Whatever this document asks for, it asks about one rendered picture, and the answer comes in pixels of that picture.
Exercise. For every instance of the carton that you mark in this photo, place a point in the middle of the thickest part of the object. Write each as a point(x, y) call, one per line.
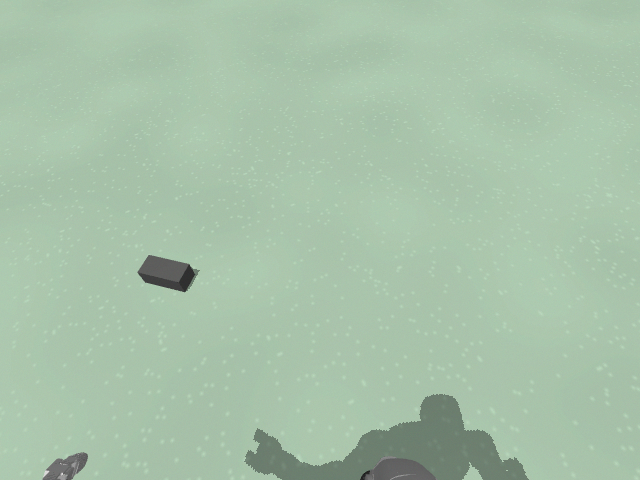
point(166, 273)

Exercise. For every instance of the left robot hand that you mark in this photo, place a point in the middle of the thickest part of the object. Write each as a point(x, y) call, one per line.
point(66, 469)

